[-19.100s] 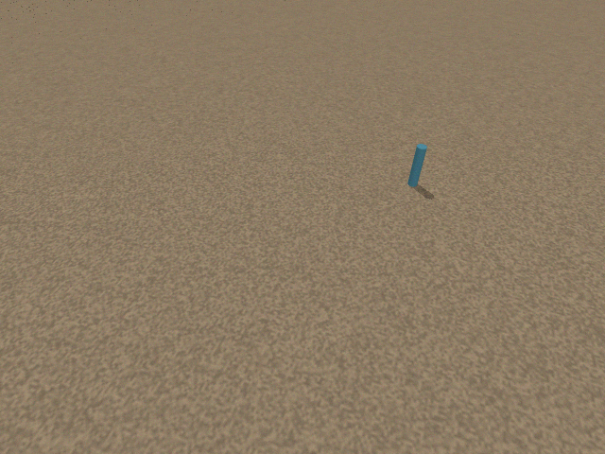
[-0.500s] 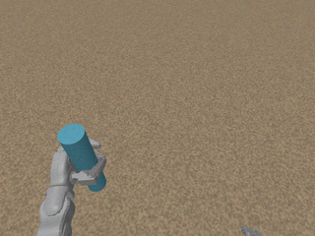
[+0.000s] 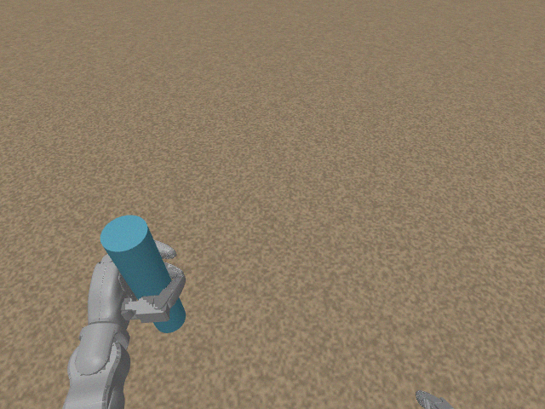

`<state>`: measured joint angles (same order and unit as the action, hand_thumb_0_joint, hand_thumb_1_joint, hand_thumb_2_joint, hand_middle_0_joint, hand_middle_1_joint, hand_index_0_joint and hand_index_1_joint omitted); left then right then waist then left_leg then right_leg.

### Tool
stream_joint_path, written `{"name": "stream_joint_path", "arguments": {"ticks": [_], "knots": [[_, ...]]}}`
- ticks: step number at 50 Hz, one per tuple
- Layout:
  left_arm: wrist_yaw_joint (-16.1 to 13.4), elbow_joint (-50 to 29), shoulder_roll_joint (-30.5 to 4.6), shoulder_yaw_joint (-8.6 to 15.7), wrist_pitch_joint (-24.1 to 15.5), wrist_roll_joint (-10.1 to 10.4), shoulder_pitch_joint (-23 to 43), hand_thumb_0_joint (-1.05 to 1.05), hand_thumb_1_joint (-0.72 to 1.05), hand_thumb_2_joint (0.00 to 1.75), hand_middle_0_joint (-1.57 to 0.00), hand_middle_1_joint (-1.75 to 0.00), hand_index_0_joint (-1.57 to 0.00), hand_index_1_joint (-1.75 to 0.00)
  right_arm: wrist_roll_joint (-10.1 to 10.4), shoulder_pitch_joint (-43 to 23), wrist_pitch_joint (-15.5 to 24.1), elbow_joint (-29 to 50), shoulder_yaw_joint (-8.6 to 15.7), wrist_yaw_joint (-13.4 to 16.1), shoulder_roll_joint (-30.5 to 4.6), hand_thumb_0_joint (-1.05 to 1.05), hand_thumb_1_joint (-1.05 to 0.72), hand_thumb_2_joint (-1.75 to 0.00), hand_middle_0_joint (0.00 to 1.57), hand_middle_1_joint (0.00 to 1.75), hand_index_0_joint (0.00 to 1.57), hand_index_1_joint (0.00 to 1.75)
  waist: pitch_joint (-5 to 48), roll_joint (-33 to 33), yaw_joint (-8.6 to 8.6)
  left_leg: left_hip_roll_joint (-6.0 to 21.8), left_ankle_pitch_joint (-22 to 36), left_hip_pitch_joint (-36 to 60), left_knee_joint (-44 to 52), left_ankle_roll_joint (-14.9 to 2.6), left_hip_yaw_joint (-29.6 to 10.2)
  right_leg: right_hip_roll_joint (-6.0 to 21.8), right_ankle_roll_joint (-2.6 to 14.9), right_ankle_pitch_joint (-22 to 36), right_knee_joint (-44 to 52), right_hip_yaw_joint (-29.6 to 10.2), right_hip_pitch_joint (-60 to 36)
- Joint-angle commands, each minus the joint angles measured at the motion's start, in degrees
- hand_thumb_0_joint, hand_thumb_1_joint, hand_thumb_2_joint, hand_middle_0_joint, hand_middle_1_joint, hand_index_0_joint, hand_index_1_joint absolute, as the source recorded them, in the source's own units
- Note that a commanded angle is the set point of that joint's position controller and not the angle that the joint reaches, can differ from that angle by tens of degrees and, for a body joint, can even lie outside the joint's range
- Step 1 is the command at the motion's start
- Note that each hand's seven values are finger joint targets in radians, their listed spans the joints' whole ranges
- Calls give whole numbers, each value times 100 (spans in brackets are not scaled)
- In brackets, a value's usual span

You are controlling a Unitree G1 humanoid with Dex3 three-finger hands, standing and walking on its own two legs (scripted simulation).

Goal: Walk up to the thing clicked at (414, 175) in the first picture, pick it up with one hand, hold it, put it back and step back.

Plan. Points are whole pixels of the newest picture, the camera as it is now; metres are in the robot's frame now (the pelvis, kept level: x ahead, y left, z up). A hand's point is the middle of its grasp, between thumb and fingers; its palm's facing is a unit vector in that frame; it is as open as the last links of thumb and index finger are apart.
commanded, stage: hold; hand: left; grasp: from the side
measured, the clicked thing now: (151, 283) +0.32 +0.18 +0.05
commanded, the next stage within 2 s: crouch in 1.70 s
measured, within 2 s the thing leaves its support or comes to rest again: neither
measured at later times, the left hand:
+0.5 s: hand (163, 280) +0.33 +0.17 +0.05, palm faces +0.08 -1.00 +0.01, open 6.8 cm
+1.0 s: hand (161, 280) +0.33 +0.17 +0.05, palm faces +0.09 -1.00 +0.00, open 6.8 cm
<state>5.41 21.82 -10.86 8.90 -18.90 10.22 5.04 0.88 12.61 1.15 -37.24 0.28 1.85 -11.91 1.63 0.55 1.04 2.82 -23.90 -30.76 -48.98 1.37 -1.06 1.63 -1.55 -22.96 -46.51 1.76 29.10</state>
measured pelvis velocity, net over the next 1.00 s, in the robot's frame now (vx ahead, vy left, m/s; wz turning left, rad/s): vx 0.00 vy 0.00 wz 0.00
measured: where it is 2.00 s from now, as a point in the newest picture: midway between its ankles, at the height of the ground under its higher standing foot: outside the picture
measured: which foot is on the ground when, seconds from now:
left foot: down 0.00-1.00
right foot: down 0.00-1.00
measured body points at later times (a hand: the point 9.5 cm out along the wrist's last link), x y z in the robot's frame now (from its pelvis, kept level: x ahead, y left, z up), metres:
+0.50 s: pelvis +0.00 +0.00 +0.00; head +0.04 +0.01 +0.45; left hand +0.32 +0.22 +0.05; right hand +0.14 -0.24 -0.10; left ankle +0.01 +0.13 -0.70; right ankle +0.01 -0.14 -0.70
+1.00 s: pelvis +0.00 +0.00 +0.00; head +0.04 +0.01 +0.45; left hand +0.31 +0.22 +0.05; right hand +0.13 -0.24 -0.10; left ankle +0.01 +0.13 -0.70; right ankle +0.01 -0.14 -0.70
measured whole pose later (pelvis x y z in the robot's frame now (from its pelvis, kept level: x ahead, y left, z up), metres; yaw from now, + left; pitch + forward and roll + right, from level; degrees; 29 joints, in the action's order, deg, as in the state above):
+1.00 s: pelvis +0.00 +0.00 +0.00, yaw +0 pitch +5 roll -1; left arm 5.5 26.0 -10.6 9.3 -20.9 9.7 7.3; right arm 0.6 12.5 1.1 -38.2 0.5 1.4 -11.9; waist 1.6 0.3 1.1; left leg 2.8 -23.4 -30.2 -48.1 1.4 -1.1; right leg 1.6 -1.5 -22.6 -45.8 1.7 28.6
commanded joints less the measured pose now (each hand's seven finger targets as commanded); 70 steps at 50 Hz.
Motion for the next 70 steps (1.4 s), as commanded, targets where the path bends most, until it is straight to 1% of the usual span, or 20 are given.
{"name": "stream_joint_path", "arguments": {"ticks": [1,7,10,13,15,17,21,23,31,32,38,39,40,47,50,53,56,63,65,70], "knots": [[20,-1498,-722,187,-473,91,1733,0,45,118,-128,-135,-129,-134,-5,-286,229,716,289,55,-816,0,-90,-90,20,30,20,30,1458,169,45,-186,1258,778,801,-105,103,-211,178,1401,634,97,-522],[-53,-1430,-857,388,-566,67,1887,0,47,119,-127,-135,-128,-134,-24,-274,251,692,275,45,-787,0,-91,-90,20,30,20,30,1462,199,-12,-201,1122,710,798,-105,115,-191,176,1269,653,77,-542],[-43,-1529,-629,170,-594,101,1804,0,50,118,-126,-135,-127,-134,-24,-245,278,695,278,33,-803,0,-90,-90,20,30,20,30,1612,262,3,-172,1232,921,861,-71,56,-220,191,1328,584,130,-623],[-26,-1307,-794,271,-569,43,1677,0,49,118,-126,-133,-127,-132,-35,-202,271,660,301,36,-820,0,-91,-90,20,30,20,30,1673,275,-4,-177,1467,872,785,-75,70,-222,189,1524,572,114,-647],[11,-1105,-500,16,-517,51,1510,0,48,120,-128,-136,-130,-136,-33,-185,265,633,286,35,-795,0,-91,-90,20,30,20,30,1526,32,74,-178,1623,835,739,-107,89,-212,157,1748,603,105,-684],[31,-1164,-745,256,-520,94,1680,0,47,120,-129,-136,-130,-135,-24,-198,263,627,285,44,-800,0,-91,-90,20,30,20,30,1586,7,59,-200,1637,818,694,-141,121,-183,127,1841,660,67,-725],[16,-1284,-664,168,-561,88,1807,0,46,121,-129,-137,-130,-136,-30,-184,243,630,302,26,-811,0,-91,-90,20,30,20,30,1565,46,43,-187,1550,851,769,-127,109,-190,151,1700,651,90,-680],[-39,-1402,-854,407,-623,103,1935,0,46,119,-127,-135,-128,-134,-23,-193,250,624,295,29,-811,0,-91,-90,20,30,20,30,1666,151,-34,-202,1613,906,758,-111,126,-181,160,1746,636,84,-799],[46,-1071,-615,142,-601,57,1712,0,46,121,-129,-137,-130,-137,-15,-256,213,653,317,5,-830,0,-91,-90,20,30,20,30,1289,39,54,-174,1413,770,840,-115,100,-201,172,1551,682,108,-575],[46,-957,-698,273,-602,82,1679,0,45,122,-129,-137,-130,-137,-6,-246,198,631,320,15,-836,0,-91,-90,20,30,20,30,1292,-7,47,-187,1309,729,838,-129,111,-182,163,1475,705,92,-570],[45,-1441,-778,254,-710,78,1929,0,46,119,-128,-135,-129,-135,-30,-238,220,694,319,11,-827,0,-91,-90,20,30,20,30,1727,185,-19,-218,1501,937,783,-121,155,-166,155,1673,706,73,-775],[40,-1177,-535,63,-688,78,1798,0,44,119,-128,-135,-129,-135,-27,-225,235,661,290,5,-796,0,-91,-90,20,30,20,30,1492,33,67,-194,1381,876,808,-122,122,-192,163,1533,683,95,-644],[30,-1433,-736,240,-722,103,1991,0,44,119,-127,-135,-129,-135,-38,-200,241,648,305,1,-800,0,-91,-90,20,30,20,30,1689,188,17,-197,1441,906,776,-114,119,-184,164,1586,654,83,-677],[-10,-1124,-867,394,-742,43,1888,0,47,122,-128,-136,-129,-136,-42,-218,201,603,300,15,-797,0,-90,-90,20,30,20,30,1614,169,-41,-202,1326,764,784,-118,120,-176,170,1478,675,81,-686],[39,-1216,-653,116,-710,54,1940,0,47,123,-130,-138,-131,-138,-32,-235,211,665,274,18,-783,0,-91,-90,20,30,20,30,1607,199,33,-199,1395,902,804,-106,125,-186,168,1544,680,75,-696],[28,-1180,-751,250,-667,74,1853,0,47,121,-129,-136,-130,-136,-24,-211,222,647,302,28,-798,0,-91,-90,20,30,20,30,1765,185,-4,-204,1500,918,774,-108,128,-191,163,1628,701,82,-755],[34,-1000,-597,107,-614,86,1948,0,46,123,-129,-138,-130,-137,-26,-134,236,583,298,21,-823,0,-90,-90,20,30,20,30,1528,83,126,-171,1539,893,789,-121,114,-204,161,1695,660,98,-609],[-91,-923,-748,386,-666,68,1900,0,45,121,-126,-134,-127,-134,-34,-197,222,622,296,21,-797,0,-91,-90,20,30,20,30,1517,-11,-26,-209,1317,756,797,-133,142,-175,153,1481,740,81,-676],[-60,-826,-556,212,-666,64,1772,0,46,122,-128,-137,-129,-136,-39,-219,231,626,305,-7,-808,0,-91,-90,20,30,20,30,1426,-3,10,-198,1253,736,829,-123,138,-186,169,1419,707,97,-630],[-43,-1139,-705,180,-710,5,1870,0,47,121,-128,-136,-129,-136,-48,-154,213,650,301,2,-806,0,-91,-90,20,30,20,30,1710,167,30,-200,1542,884,775,-106,127,-198,179,1677,654,82,-771]]}}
